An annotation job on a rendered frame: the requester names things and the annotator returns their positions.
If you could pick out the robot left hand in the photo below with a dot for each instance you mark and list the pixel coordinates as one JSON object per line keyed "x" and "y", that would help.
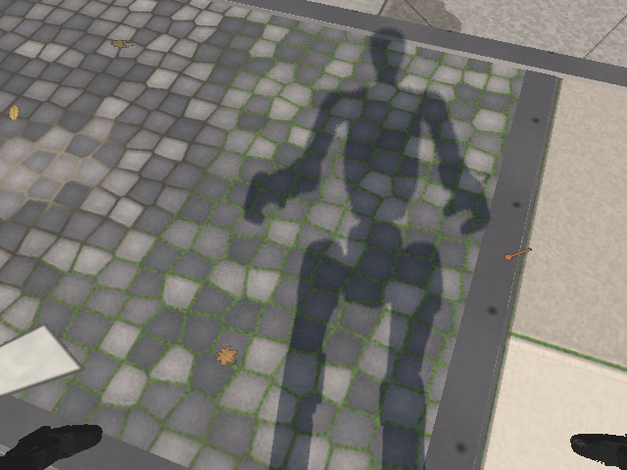
{"x": 44, "y": 446}

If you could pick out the robot right hand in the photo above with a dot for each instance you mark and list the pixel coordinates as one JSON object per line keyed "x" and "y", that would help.
{"x": 610, "y": 449}

